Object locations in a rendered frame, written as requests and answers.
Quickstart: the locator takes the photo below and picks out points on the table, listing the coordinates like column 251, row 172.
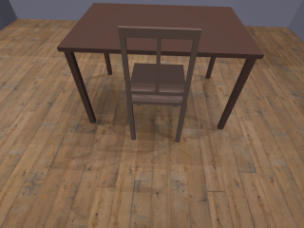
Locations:
column 222, row 36

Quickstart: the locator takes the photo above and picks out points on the chair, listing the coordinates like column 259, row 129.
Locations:
column 158, row 84

